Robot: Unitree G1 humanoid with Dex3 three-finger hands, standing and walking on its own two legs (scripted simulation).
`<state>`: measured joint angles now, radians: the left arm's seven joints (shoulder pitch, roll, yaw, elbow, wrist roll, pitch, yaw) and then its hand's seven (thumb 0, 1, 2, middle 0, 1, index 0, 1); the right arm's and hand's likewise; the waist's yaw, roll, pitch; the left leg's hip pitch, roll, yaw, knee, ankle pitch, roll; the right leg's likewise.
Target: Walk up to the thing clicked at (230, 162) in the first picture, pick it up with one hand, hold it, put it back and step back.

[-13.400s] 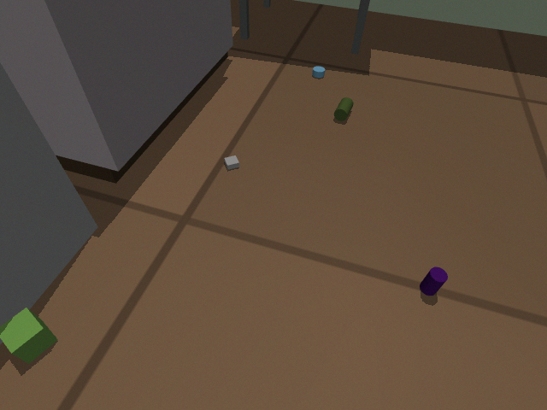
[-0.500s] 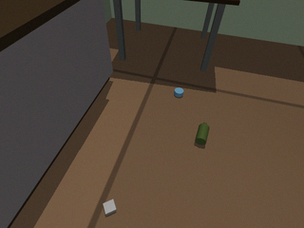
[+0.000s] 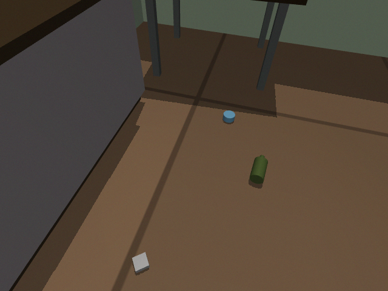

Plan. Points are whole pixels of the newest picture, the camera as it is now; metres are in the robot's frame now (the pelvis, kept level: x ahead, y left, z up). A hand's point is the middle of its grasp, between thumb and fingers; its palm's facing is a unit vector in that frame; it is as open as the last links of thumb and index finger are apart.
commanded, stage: stand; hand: left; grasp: from above
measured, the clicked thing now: (140, 262) +0.39 +0.23 -0.77
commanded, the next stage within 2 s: rise first in 0.44 s
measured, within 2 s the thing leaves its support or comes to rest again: neither
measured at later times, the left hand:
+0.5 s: hand out of the picture +0.07 +0.25 -0.16, palm faces -0.04 -0.94 -0.34, open 7.4 cm
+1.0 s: hand out of the picture +0.13 +0.26 -0.20, palm faces -0.10 -0.90 -0.42, open 12.3 cm
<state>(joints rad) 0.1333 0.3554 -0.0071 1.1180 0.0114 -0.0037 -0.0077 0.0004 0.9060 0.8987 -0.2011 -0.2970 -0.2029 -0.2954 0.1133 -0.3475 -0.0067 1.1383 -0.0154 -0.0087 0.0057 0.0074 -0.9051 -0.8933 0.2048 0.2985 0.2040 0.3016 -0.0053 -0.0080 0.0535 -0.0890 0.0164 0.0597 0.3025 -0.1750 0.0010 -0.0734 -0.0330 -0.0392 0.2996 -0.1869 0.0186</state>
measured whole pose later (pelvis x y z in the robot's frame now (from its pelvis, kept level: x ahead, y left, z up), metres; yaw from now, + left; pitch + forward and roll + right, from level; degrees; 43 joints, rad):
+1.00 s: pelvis -0.02 +0.00 -0.05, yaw +0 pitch +11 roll -1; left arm 0.04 0.32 0.14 0.90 0.20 0.10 0.02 0.00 -0.21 0.82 -0.29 -0.82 -0.29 -0.82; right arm 0.26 -0.25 -0.04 0.67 0.02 -0.05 0.00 0.01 -0.95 -0.90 0.21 0.30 0.20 0.30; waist -0.03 -0.01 -0.05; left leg -0.64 0.04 0.04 0.83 -0.39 0.01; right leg -0.61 -0.03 -0.04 0.81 -0.39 0.01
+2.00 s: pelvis -0.11 -0.01 -0.36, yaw -3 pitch +33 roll -3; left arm -0.61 0.54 0.13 1.16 0.95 0.01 0.42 0.00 -0.14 0.67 -0.43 -0.73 -0.45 -0.72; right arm 0.08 -0.25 -0.03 0.79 -0.07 -0.12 0.05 0.01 -0.90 -0.89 0.20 0.30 0.20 0.30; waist -0.08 0.00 -0.13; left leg -2.05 0.07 -0.06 2.09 -0.63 0.00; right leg -2.00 -0.03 -0.07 2.07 -0.64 -0.03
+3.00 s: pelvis -0.10 +0.00 -0.46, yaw -7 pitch +33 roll -6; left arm -0.90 0.68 0.25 1.50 1.04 0.00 0.49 0.00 -0.20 0.70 -0.38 -0.76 -0.39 -0.75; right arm 0.11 -0.28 0.03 0.83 -0.15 -0.17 0.20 0.00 -0.91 -0.89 0.20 0.30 0.20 0.30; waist -0.19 -0.02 -0.02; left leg -2.32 0.08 -0.11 2.42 -0.69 0.02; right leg -2.25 -0.01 -0.09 2.35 -0.68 -0.01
